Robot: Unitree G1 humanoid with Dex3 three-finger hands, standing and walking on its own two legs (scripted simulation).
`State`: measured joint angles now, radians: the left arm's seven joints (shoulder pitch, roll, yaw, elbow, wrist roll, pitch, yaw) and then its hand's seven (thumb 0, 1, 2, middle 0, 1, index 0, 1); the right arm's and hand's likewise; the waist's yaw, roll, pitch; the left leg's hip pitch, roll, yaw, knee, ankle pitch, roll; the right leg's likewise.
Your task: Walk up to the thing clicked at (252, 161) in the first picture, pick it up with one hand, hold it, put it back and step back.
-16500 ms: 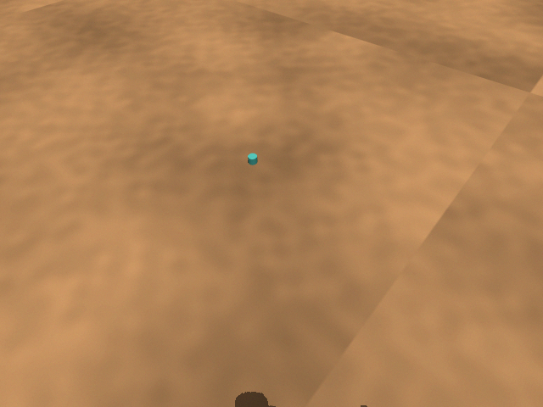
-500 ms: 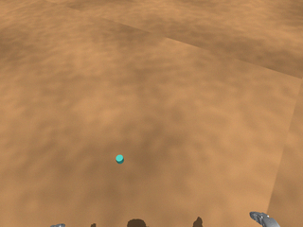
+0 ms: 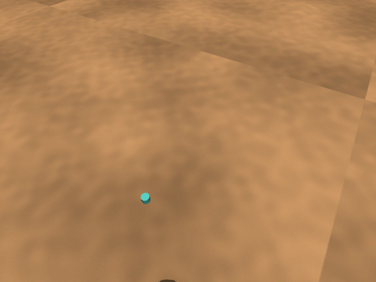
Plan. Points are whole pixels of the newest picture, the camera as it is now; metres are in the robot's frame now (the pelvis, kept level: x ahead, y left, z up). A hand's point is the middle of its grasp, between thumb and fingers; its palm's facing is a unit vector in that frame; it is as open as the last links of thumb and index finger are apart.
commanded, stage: stand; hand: left
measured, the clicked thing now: (145, 198) +0.68 +0.27 -0.76
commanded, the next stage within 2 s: walk up in 0.44 s
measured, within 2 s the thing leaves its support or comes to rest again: neither
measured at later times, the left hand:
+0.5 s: hand out of the picture +0.09 +0.26 -0.15, palm faces -0.04 -0.94 -0.33, open 7.4 cm
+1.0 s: hand out of the picture +0.16 +0.30 -0.19, palm faces +0.03 -0.93 -0.37, open 7.4 cm
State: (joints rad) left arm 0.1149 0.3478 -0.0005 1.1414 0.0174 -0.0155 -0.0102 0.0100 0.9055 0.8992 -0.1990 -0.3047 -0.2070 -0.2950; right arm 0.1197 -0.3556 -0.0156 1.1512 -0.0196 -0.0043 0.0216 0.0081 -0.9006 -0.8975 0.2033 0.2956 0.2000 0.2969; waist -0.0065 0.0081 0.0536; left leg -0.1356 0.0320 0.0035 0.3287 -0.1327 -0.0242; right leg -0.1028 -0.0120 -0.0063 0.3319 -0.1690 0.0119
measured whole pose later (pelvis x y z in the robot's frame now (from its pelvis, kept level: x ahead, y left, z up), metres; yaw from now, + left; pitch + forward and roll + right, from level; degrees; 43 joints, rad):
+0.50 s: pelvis +0.02 +0.01 +0.00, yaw +0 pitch -2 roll +0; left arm 0.14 0.35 0.02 1.10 0.03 -0.02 -0.03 0.01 0.91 0.90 -0.20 -0.30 -0.21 -0.29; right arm 0.15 -0.35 -0.03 1.12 -0.03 -0.02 0.04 0.01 -0.90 -0.90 0.20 0.30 0.20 0.30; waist 0.00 0.00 0.04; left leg -0.16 0.01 0.01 0.40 -0.27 0.01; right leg -0.14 -0.02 0.00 0.43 -0.35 -0.01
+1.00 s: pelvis +0.17 +0.03 -0.04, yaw +3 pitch -4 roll +1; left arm 0.33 0.41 0.07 0.92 0.02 -0.03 -0.02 0.01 0.90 0.90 -0.20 -0.30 -0.21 -0.29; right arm 0.19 -0.39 -0.09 0.88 -0.04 -0.04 0.06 0.01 -0.90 -0.90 0.20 0.30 0.20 0.30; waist 0.03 -0.04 0.16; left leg -0.41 0.00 0.06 0.67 -0.18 0.03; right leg -0.09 -0.06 -0.01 0.85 -0.53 -0.03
